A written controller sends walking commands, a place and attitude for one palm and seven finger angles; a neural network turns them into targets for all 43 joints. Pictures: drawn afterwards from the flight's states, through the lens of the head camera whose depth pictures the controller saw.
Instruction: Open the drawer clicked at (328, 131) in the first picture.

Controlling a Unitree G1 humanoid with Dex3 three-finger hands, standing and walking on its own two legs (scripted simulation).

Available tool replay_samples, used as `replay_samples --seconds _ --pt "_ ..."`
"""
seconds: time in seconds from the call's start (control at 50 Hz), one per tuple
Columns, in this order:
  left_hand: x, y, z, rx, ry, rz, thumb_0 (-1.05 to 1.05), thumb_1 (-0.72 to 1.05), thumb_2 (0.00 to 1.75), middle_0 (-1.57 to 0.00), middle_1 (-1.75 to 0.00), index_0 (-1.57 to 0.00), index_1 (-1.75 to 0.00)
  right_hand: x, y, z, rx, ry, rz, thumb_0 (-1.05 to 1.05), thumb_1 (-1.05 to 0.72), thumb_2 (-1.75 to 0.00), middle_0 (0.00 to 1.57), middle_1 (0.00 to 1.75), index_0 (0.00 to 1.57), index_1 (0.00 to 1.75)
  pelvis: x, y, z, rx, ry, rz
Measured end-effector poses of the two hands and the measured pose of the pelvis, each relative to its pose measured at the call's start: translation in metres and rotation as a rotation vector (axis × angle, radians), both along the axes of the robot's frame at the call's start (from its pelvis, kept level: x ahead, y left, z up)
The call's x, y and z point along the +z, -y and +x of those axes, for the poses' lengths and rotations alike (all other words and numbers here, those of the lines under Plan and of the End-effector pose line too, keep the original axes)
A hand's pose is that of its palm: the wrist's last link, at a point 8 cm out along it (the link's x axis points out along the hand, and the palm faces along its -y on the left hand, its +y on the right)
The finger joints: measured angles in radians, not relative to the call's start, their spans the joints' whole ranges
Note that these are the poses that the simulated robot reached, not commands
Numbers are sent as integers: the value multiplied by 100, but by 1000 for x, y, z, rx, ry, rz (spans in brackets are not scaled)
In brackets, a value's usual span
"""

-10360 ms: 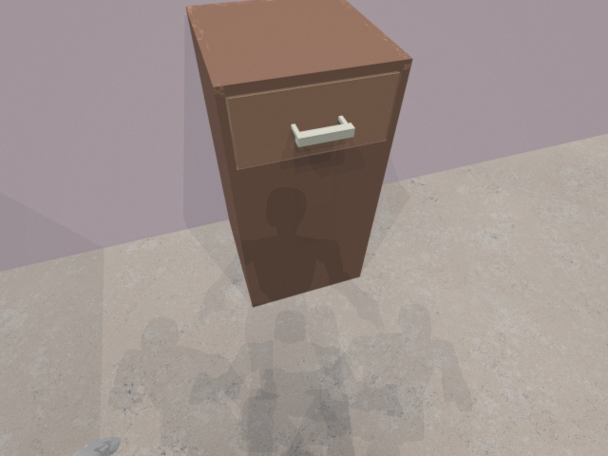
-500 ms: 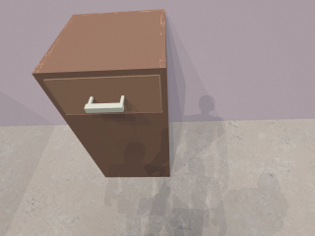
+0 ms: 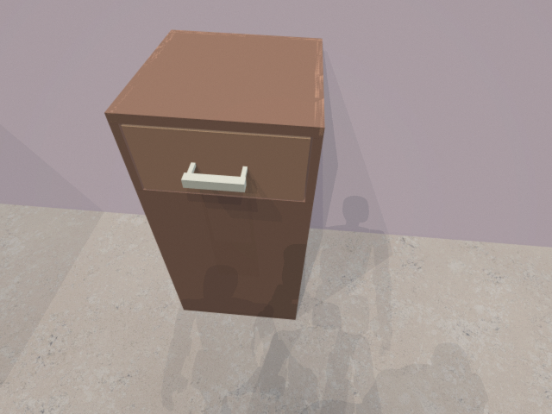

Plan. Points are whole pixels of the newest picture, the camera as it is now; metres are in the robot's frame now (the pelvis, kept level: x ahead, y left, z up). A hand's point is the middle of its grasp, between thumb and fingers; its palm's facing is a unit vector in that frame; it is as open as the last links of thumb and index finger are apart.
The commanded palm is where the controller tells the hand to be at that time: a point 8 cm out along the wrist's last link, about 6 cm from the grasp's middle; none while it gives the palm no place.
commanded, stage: look again from close up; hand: left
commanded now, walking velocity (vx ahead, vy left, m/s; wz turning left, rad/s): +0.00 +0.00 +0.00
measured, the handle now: (216, 175) +0.57 +0.19 -0.01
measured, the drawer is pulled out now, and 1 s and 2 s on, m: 0.00 0.00 0.00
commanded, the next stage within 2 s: raise the hand with hooked fingers in 0.58 s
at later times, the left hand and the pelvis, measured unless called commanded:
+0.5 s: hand out of the picture +0.04 +0.20 -0.17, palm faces +0.03 -0.97 -0.24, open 7.3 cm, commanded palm none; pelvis +0.02 +0.02 +0.00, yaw +0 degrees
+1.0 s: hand (148, 351) +0.20 +0.21 -0.03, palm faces -0.03 -0.22 -0.98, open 8.1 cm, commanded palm +0.16 +0.23 -0.02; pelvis -0.01 +0.00 -0.02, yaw -5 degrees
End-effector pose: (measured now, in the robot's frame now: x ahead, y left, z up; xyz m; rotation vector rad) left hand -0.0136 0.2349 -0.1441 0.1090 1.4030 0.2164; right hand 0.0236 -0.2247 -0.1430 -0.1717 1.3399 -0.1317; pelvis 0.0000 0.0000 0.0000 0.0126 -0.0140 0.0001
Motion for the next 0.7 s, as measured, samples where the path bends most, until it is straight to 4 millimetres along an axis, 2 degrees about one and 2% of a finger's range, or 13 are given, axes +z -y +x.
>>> replay_samples --seconds 0.1,0.2,0.28,0.44,0.56,0.7 --pt "-1 9 -16 0 -64 -28 1 91 90 -20 -30 -20 -30 -1 -7 -14 -19 -38 12 0 -91 -90 20 30 20 30 1 -3 3 -7 -9 -9" --pt "-2 11 -18 -41 -76 -23 1 91 90 -20 -30 -20 -30 -8 -17 -24 -40 -33 35 0 -91 -90 20 30 20 30 -4 -11 5 -15 -13 -10" --pt "0 5 -4 -52 -54 -13 1 91 90 -20 -30 -20 -30 -13 -31 -28 -47 -24 62 0 -91 -90 20 30 20 30 -5 -16 10 -10 -3 -8" --pt "8 -6 38 -65 48 29 1 92 90 -20 -30 -20 -30 -17 -48 -30 -44 -35 106 0 -90 -90 20 30 20 30 -3 -16 18 -9 13 -2" --pt "11 -7 56 -74 87 41 1 92 90 -20 -30 -20 -30 -17 -44 -29 -46 -45 102 0 -90 -90 20 30 20 30 -2 -14 19 -9 17 0" --pt "10 -3 54 -71 80 43 1 93 90 -20 -30 -20 -30 -15 -30 -31 -47 -63 77 0 -90 -90 20 30 20 30 -1 -9 18 -8 14 -2"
